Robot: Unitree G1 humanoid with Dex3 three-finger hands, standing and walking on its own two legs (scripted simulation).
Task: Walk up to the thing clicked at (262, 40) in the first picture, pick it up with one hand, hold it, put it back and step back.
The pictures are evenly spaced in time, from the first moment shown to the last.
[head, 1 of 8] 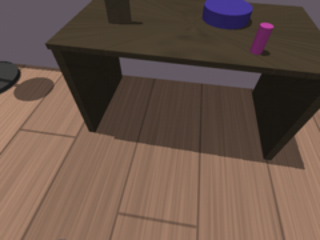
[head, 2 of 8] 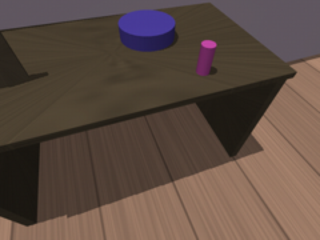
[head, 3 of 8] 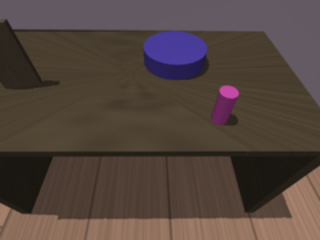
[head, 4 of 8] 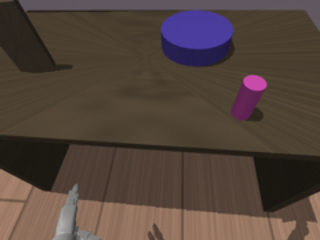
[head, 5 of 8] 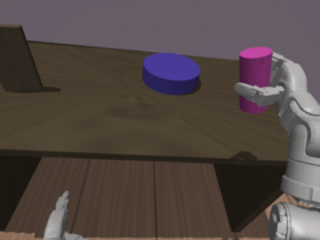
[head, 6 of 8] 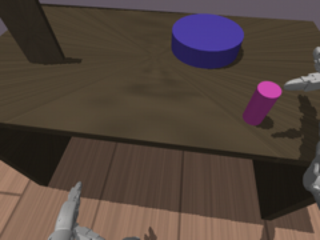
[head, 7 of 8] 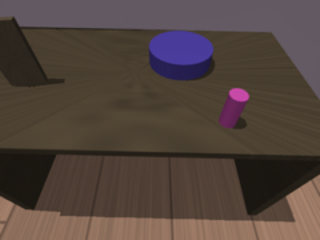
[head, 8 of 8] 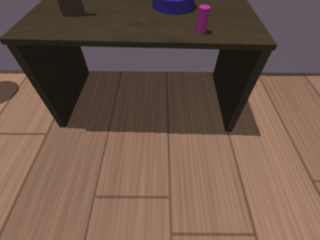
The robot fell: no
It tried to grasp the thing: yes
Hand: right
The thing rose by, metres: 0.26
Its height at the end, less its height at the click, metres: +0.00
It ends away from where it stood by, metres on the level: 0.01
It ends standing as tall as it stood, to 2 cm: yes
